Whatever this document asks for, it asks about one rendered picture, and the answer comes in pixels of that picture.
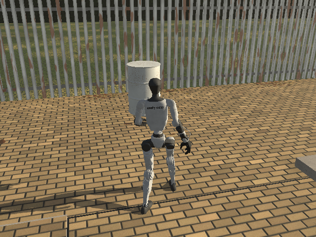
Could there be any robot left hand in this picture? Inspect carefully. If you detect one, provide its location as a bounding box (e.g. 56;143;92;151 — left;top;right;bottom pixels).
141;118;147;126

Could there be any right robot upper arm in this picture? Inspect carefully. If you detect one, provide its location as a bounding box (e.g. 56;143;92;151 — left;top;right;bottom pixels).
166;99;180;127

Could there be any robot foot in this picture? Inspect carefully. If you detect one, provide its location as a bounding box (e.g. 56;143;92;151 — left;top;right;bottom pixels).
169;180;176;191
141;200;153;214

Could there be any robot right hand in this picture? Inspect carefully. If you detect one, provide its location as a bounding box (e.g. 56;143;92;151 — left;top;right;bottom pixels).
180;140;192;154

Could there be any right robot foot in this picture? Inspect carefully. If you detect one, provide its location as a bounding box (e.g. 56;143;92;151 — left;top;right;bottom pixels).
169;180;176;191

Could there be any left robot foot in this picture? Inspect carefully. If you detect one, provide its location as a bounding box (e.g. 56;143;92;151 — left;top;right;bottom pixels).
141;200;153;214

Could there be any left robot upper arm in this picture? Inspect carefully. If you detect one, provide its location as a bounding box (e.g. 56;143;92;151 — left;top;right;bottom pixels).
135;100;146;125

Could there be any robot right forearm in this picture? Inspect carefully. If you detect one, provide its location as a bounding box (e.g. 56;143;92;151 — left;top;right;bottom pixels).
176;119;189;143

